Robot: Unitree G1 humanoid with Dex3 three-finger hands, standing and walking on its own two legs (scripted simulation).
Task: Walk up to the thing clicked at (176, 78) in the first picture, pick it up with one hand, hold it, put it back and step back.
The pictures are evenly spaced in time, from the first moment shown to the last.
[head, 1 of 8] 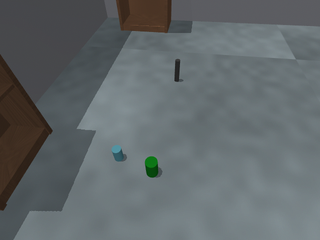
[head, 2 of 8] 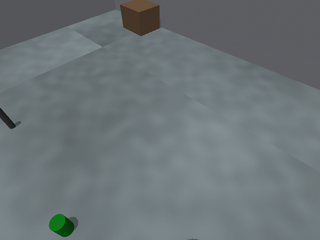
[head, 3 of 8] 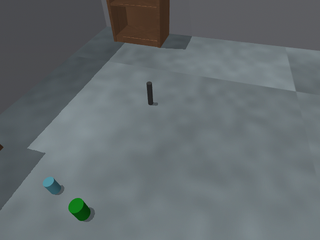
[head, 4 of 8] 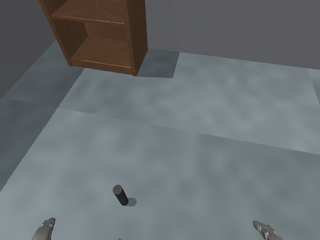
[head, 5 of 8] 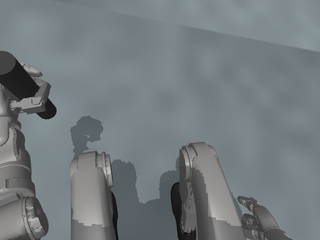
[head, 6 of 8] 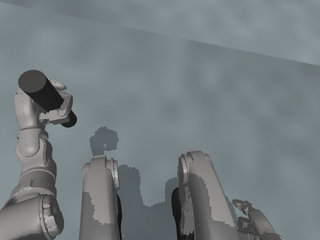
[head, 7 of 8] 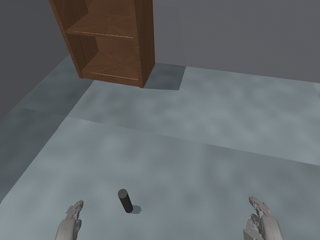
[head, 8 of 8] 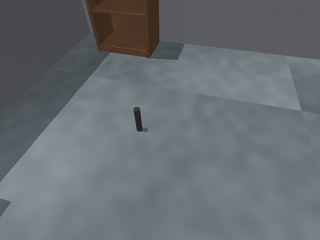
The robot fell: no
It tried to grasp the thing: yes
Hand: left
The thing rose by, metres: 0.66
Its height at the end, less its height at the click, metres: +0.00
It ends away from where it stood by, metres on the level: 0.01
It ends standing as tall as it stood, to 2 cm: yes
